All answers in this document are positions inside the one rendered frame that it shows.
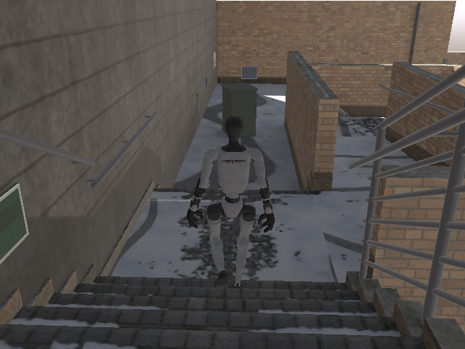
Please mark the robot left thigh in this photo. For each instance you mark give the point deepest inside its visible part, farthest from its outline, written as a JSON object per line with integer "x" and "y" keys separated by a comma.
{"x": 214, "y": 213}

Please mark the robot left forearm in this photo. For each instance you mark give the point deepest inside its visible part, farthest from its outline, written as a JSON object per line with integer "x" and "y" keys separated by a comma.
{"x": 197, "y": 196}

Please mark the robot left hand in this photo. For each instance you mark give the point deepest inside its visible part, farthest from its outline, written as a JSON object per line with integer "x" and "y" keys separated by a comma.
{"x": 191, "y": 218}

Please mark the right robot upper arm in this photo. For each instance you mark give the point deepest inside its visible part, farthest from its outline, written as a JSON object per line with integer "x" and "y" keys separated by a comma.
{"x": 256, "y": 155}

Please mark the robot right hand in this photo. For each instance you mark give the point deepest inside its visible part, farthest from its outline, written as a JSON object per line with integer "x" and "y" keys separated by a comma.
{"x": 270, "y": 221}

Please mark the right robot shin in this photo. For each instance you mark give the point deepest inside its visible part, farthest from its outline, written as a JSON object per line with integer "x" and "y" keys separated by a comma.
{"x": 240, "y": 263}

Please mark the robot right forearm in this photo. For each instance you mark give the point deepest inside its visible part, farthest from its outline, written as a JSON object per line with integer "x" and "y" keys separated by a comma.
{"x": 266, "y": 200}

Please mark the left robot upper arm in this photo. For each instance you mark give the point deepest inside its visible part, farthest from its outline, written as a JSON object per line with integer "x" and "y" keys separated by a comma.
{"x": 209, "y": 156}

